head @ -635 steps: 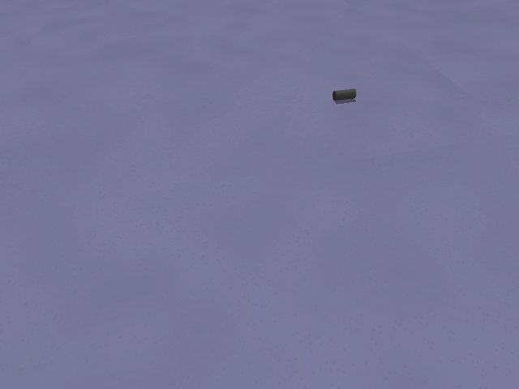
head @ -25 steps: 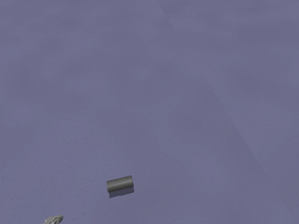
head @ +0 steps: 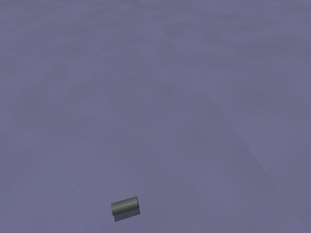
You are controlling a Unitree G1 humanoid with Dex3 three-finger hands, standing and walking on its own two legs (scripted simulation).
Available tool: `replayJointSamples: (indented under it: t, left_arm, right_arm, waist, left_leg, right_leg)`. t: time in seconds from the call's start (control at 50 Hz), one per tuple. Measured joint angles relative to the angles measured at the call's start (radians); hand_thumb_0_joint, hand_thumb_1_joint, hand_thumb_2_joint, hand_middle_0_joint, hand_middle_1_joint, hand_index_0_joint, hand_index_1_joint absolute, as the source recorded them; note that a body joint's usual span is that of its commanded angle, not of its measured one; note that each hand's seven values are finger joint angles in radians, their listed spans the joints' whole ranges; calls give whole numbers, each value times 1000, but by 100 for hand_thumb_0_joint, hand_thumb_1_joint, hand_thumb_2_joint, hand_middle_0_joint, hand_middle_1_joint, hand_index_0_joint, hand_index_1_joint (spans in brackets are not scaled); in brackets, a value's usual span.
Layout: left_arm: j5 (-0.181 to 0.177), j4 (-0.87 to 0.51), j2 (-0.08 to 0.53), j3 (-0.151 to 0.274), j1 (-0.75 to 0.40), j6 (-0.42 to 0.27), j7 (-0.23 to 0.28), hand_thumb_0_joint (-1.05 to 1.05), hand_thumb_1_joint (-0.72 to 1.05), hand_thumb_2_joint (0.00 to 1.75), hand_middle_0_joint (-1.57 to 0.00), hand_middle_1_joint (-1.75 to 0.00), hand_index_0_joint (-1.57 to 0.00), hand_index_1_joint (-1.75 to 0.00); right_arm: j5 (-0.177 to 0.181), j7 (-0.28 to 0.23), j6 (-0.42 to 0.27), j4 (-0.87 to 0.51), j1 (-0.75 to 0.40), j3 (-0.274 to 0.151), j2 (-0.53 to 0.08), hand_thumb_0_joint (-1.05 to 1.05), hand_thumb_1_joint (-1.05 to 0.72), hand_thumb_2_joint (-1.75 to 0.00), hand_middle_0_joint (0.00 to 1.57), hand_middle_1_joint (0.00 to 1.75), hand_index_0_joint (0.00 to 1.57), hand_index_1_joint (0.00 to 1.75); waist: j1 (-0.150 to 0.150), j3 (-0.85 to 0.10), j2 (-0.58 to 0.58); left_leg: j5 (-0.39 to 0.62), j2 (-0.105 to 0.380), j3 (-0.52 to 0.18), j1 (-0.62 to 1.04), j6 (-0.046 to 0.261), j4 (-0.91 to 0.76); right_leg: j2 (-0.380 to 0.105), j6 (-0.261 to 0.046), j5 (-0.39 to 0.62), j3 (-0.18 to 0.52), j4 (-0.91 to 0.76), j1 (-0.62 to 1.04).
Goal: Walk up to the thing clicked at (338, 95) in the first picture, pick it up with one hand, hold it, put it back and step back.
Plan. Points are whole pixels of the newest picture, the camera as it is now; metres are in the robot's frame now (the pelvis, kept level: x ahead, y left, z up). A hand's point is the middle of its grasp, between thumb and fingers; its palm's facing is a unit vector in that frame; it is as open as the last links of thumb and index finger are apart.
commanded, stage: walk up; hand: left
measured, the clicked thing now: (125, 205) +0.43 +0.25 -0.73
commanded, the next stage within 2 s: stand in 1.00 s
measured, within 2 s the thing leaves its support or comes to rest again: neither
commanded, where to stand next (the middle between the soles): +0.05 +0.00 m, yaw +1 degrees
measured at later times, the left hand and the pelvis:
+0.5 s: hand out of the picture +0.08 +0.25 -0.14, palm faces +0.00 -0.94 -0.33, open 7.4 cm; pelvis -0.01 +0.00 +0.02, yaw +0 degrees
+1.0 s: hand out of the picture +0.08 +0.25 -0.14, palm faces +0.02 -0.94 -0.35, open 7.4 cm; pelvis +0.01 +0.00 +0.02, yaw +1 degrees
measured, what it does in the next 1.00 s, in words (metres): stands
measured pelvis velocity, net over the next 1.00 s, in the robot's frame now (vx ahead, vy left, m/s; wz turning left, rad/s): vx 0.01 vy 0.00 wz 0.01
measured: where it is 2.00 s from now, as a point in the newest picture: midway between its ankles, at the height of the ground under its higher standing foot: outside the picture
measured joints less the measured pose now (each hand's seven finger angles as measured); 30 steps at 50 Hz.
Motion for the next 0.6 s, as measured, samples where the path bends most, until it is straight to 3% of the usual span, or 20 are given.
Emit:
replayJointSamples:
  t: [0.2,0.6]
  left_arm:
    - [-11,60,1,-6,-55,-14,0,0,90,90,-21,-30,-20,-30]
    - [-2,146,-3,-8,-53,-13,0,0,90,90,-21,-30,-20,-30]
  right_arm:
    - [-5,16,-7,88,-21,26,42,0,-90,-90,20,30,20,30]
    - [-7,12,-7,149,-56,15,36,0,-90,-90,20,30,20,30]
  waist:
    - [10,-13,-39]
    - [14,-33,-38]
  left_leg:
    - [69,-2,5,60,-12,-145]
    - [116,-2,1,83,-10,-227]
  right_leg:
    - [-4,0,80,1,-138,55]
    - [-6,4,134,-5,-236,87]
